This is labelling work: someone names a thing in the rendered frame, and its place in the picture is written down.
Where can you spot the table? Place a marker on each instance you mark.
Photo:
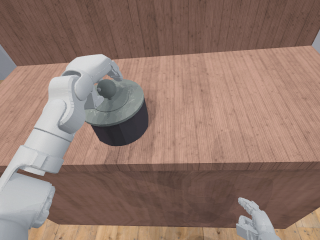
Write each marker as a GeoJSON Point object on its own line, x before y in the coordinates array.
{"type": "Point", "coordinates": [232, 91]}

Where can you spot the left robot hand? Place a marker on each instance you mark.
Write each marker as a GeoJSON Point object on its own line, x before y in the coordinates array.
{"type": "Point", "coordinates": [96, 66]}

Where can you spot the robot left forearm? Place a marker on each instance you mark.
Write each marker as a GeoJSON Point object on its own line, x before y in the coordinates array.
{"type": "Point", "coordinates": [61, 118]}

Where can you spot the right robot hand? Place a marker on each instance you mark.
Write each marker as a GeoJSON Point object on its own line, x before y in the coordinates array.
{"type": "Point", "coordinates": [260, 223]}

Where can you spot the pot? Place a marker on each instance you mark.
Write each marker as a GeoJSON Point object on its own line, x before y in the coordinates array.
{"type": "Point", "coordinates": [126, 132]}

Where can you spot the knob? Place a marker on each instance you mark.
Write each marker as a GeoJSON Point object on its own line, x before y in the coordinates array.
{"type": "Point", "coordinates": [108, 88]}

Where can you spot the lid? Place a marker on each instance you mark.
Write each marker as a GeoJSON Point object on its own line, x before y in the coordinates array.
{"type": "Point", "coordinates": [126, 102]}

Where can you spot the robot left upper arm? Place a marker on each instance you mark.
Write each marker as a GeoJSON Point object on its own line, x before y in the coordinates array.
{"type": "Point", "coordinates": [24, 204]}

